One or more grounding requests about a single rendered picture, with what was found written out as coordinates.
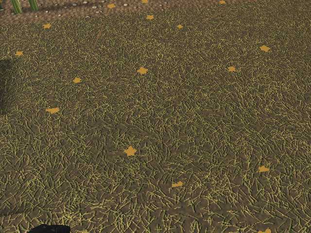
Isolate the robot left hand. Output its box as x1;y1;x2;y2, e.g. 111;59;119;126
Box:
27;223;71;233

